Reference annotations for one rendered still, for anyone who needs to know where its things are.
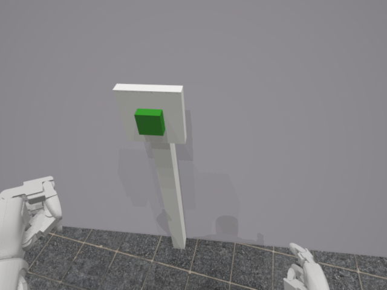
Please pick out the robot left forearm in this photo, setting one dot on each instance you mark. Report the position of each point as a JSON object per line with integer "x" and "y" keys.
{"x": 12, "y": 274}

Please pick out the panel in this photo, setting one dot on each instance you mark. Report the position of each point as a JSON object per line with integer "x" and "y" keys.
{"x": 169, "y": 98}

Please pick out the button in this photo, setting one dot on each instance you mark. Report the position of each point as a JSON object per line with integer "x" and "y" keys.
{"x": 150, "y": 121}

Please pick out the robot right hand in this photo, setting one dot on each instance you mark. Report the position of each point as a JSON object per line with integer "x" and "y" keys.
{"x": 311, "y": 277}

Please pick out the robot left hand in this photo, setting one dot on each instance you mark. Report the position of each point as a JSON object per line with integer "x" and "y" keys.
{"x": 44, "y": 206}

